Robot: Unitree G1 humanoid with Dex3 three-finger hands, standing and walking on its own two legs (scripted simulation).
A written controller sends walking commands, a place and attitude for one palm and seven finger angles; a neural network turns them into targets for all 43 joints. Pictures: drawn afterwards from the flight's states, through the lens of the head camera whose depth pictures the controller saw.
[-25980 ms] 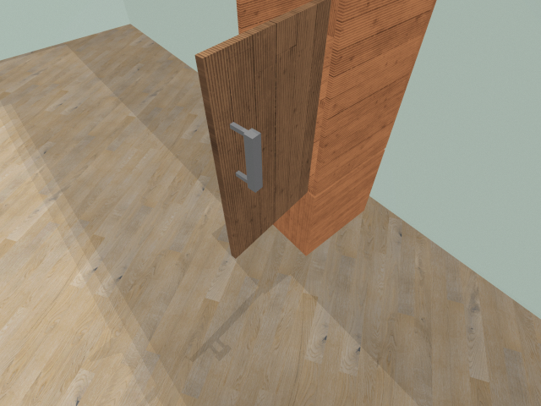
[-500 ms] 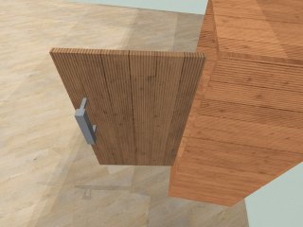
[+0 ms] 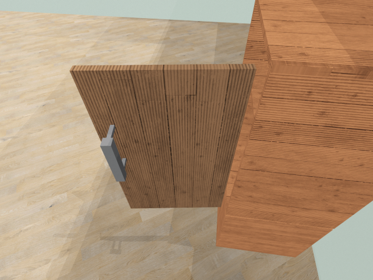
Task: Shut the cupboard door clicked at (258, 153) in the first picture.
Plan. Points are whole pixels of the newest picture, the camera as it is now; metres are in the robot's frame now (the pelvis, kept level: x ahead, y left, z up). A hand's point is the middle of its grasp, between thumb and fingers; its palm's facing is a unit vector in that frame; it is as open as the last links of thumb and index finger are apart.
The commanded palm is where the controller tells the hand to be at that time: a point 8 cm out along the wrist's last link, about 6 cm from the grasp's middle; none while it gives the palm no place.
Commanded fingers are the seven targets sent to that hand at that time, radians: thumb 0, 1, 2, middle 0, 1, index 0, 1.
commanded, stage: look again from close up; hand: left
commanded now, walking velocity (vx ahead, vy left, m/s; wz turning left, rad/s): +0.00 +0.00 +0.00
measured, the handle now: (116, 154) +0.39 +0.20 +0.03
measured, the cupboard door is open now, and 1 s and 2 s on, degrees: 99 99 99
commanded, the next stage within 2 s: raise the hand and make a fist in 1.56 s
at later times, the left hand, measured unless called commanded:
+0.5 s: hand out of the picture +0.00 +0.16 -0.17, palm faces +0.02 -0.98 -0.19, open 7.4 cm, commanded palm none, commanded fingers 0.00 0.90 0.90 -0.20 -0.30 -0.20 -0.30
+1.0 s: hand out of the picture +0.01 +0.16 -0.17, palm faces +0.02 -0.98 -0.19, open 7.4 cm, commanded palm none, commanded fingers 0.00 0.90 0.90 -0.20 -0.30 -0.20 -0.30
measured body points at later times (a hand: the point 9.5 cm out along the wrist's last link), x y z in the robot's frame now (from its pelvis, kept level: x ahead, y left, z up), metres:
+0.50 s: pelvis +0.01 +0.00 +0.00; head +0.04 +0.00 +0.45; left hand +0.01 +0.22 -0.16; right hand +0.02 -0.23 -0.16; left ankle -0.03 +0.08 -0.74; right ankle -0.04 -0.13 -0.74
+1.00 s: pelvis +0.01 -0.01 +0.01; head +0.03 -0.01 +0.45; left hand +0.01 +0.21 -0.16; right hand +0.01 -0.23 -0.15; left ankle -0.03 +0.08 -0.74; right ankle -0.04 -0.13 -0.74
